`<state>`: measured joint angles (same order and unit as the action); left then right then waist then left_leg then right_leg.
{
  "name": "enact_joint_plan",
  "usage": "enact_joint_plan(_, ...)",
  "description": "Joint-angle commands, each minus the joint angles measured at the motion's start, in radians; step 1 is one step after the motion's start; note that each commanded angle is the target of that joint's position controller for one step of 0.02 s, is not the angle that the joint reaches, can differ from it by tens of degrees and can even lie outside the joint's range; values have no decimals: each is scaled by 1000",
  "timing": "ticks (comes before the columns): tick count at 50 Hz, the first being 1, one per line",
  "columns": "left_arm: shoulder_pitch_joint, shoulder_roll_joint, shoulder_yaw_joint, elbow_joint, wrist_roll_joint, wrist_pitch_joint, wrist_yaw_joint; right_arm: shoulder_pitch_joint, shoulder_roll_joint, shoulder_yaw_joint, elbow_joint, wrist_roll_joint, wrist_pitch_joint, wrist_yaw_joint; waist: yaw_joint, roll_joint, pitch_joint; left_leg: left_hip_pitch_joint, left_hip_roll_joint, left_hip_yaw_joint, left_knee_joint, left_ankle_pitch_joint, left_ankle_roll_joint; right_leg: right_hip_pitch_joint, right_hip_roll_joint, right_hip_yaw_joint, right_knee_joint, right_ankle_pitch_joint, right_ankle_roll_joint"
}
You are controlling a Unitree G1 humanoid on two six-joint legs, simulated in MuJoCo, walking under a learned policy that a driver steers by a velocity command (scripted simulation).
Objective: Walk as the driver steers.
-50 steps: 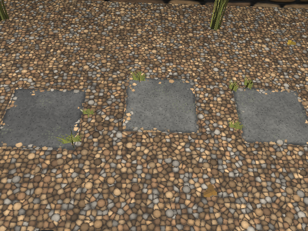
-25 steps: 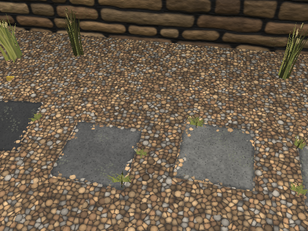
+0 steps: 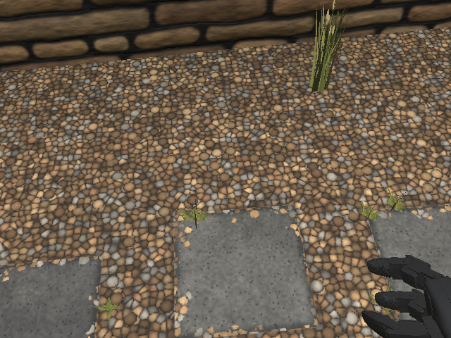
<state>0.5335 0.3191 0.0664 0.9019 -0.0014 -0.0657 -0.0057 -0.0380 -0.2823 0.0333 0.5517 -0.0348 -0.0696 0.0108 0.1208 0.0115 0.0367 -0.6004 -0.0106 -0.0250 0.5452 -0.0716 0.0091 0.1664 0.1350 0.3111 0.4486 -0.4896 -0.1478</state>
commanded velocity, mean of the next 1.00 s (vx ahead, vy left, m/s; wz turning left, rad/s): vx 0.54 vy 0.00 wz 0.09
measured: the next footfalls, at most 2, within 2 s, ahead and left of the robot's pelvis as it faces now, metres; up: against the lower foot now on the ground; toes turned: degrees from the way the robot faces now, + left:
right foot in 0.38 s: +0.52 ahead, -0.14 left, +0.00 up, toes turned +4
left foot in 0.74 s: +0.77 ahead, +0.11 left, +0.00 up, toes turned +6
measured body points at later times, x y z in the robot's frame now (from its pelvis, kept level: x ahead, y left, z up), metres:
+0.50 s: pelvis +0.45 -0.03 +0.02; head +0.48 -0.04 +0.47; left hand +0.59 +0.23 -0.07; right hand +0.49 -0.31 -0.11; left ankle +0.32 +0.09 -0.60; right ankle +0.48 -0.14 -0.71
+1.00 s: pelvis +0.67 +0.00 +0.03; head +0.70 +0.00 +0.47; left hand +0.75 +0.28 -0.10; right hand +0.86 -0.22 -0.09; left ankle +0.73 +0.10 -0.71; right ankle +0.71 -0.16 -0.69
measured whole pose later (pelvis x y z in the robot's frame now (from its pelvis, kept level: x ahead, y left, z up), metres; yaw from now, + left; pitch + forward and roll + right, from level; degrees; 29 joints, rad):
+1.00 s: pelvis +0.67 +0.00 +0.03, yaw +8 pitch +0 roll +0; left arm 0.15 0.28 0.02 0.85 0.00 0.01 0.04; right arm 0.09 -0.23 -0.01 0.81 -0.02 -0.01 0.01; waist -0.01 -0.01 0.06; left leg -0.36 -0.06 -0.01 0.48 -0.12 0.05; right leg -0.37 -0.05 0.06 0.70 -0.34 0.08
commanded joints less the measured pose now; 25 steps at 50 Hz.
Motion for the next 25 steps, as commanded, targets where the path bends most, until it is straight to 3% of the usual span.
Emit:
enact_joint_plan(1, -97, -2, -5, -144, -11, -42, 1, 608, -331, -134, 108, -47, -4, -54, -282, 292, -439, 1095, 405, -589, -104, -706, 122, -744, 8, -100, 874, 51, 33)
enact_joint_plan(2, -83, 58, -14, -148, -4, -36, -7, 514, -294, -134, 108, -27, -1, -38, -238, 337, -411, 992, 399, -888, -275, -755, 173, -820, -10, -131, 946, 82, 24)
enact_joint_plan(3, -139, 86, -8, -128, 16, -24, -9, 402, -200, -121, 106, -18, -3, -28, -204, 201, -240, 839, 354, -745, -277, -730, 189, -844, -83, -151, 930, 186, 22)
enact_joint_plan(4, -211, 92, -11, -136, 38, -18, -20, 383, -144, -112, 126, -11, -4, -19, -201, 67, -147, 707, 313, -622, -269, -584, 207, -832, -106, -173, 901, 222, 30)
enact_joint_plan(5, -279, 79, -15, -160, 50, -14, -30, 398, -122, -105, 154, -14, -7, -16, -193, 28, -90, 618, 271, -533, -273, -470, 207, -828, -118, -174, 865, 201, 36)
enact_joint_plan(7, -333, 28, -35, -209, 67, -6, -42, 449, -90, -92, 223, -5, -22, -11, -142, 79, -22, 510, 231, -457, -296, -325, 230, -846, -147, -172, 793, 133, 56)
enact_joint_plan(9, -413, 19, -51, -265, 82, -1, -44, 467, -96, -93, 251, 19, -34, -9, -111, 84, 33, 461, 227, -432, -346, -269, 244, -907, -206, -194, 666, 92, 91)
enact_joint_plan(10, -468, 25, -60, -297, 84, -2, -50, 458, -108, -97, 248, 19, -37, -13, -108, 71, 56, 410, 219, -408, -383, -250, 245, -904, -225, -213, 579, 140, 112)
enact_joint_plan(12, -530, 19, -83, -331, 61, -11, -72, 383, -155, -116, 225, 12, -35, -13, -83, 68, 70, 191, 140, -272, -447, -226, 206, -641, -205, -270, 301, 301, 139)
enact_joint_plan(13, -512, 23, -83, -318, 46, -12, -81, 376, -190, -128, 222, 19, -38, -5, -77, 68, 50, 88, 133, -246, -484, -166, 198, -449, -163, -315, 260, 382, 144)
enact_joint_plan(14, -483, 45, -74, -301, 38, -9, -79, 385, -222, -138, 223, 25, -41, 4, -67, 63, 38, 65, 154, -252, -491, -107, 196, -344, -143, -335, 255, 427, 146)
enact_joint_plan(16, -435, 93, -50, -272, 40, -5, -58, 418, -235, -140, 232, 36, -42, 16, -45, 12, 6, 152, 155, -224, -372, 78, 166, -253, -133, -334, 196, 416, 141)
enact_joint_plan(17, -344, 115, -35, -235, 53, -8, -39, 451, -246, -142, 251, 33, -39, 20, -12, -29, -50, 240, 110, -164, -170, 300, 137, -186, -99, -359, 146, 377, 127)
enact_joint_plan(18, -243, 135, -20, -209, 74, -16, -19, 495, -239, -141, 272, 35, -37, 20, 27, -33, -125, 244, 59, -122, 81, 383, 107, -66, -112, -365, 127, 369, 111)
enact_joint_plan(19, -110, 197, -2, -208, 102, -26, 3, 497, -162, -121, 262, 41, -38, 14, 80, -84, -213, 137, 2, -80, 413, 165, 65, 66, -322, -149, 66, 207, 72)
enact_joint_plan(20, -68, 278, 12, -209, 115, -21, 18, 612, -12, -91, 236, 63, -28, -4, -12, -294, -321, -34, -80, -47, 765, -470, 34, 157, -635, 313, -42, 372, -9)
enact_joint_plan(21, -104, 242, 15, -201, 63, -12, 13, 609, -98, -106, 240, 43, -12, -18, -21, -207, -305, -100, -61, -79, 836, -403, 41, 101, -610, 433, -85, 547, -74)
enact_joint_plan(22, -206, 147, -5, -205, 44, -18, 8, 533, -95, -106, 244, 33, -2, -20, -63, -126, -162, -123, -12, -73, 815, -339, 39, -12, -553, 226, -49, 735, -77)
enact_joint_plan(23, -270, 95, -11, -220, -23, -33, -1, 469, -66, -96, 220, 89, -16, -31, -52, -194, -117, -158, 27, -87, 808, -349, -3, -37, -480, 76, -47, 904, -98)
enact_joint_plan(24, -297, 66, -16, -207, -19, -39, -4, 424, -97, -103, 216, 87, -19, -33, -74, -159, -114, -144, 51, -80, 750, -334, -10, -79, -437, -11, -53, 956, -81)
enact_joint_plan(25, -306, 48, -19, -192, -6, -44, -2, 393, -96, -107, 205, 80, -16, -29, -96, -128, -85, -114, 62, -77, 685, -322, -14, -137, -414, -60, -80, 1005, -70)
